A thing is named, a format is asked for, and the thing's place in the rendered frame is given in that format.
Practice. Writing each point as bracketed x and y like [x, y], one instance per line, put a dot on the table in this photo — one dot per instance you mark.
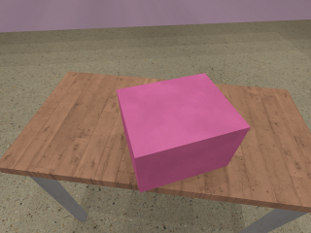
[77, 136]

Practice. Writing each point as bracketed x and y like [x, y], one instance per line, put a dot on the carton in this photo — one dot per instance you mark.
[178, 128]

